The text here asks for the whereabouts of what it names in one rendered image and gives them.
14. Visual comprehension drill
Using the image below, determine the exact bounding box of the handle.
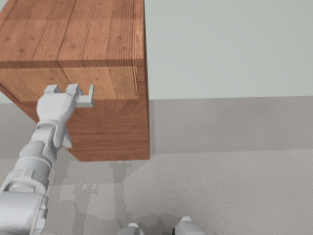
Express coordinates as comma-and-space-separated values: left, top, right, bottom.
75, 84, 95, 108

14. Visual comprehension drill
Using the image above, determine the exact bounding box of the cabinet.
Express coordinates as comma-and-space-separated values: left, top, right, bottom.
0, 0, 151, 163

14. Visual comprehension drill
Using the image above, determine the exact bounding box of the left robot shin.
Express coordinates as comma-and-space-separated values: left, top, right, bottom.
128, 223, 139, 228

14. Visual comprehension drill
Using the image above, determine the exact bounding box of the right robot thigh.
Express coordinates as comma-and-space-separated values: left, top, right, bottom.
175, 220, 206, 235

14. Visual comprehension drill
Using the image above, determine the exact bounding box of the left robot upper arm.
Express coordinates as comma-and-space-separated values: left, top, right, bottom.
0, 191, 49, 235

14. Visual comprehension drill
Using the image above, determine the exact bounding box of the drawer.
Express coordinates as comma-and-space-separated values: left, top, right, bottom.
0, 67, 139, 102

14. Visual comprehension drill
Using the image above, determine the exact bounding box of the robot left hand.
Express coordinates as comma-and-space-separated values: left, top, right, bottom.
36, 83, 83, 149

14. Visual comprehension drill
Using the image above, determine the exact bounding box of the left robot forearm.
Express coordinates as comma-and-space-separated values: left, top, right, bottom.
0, 119, 66, 196

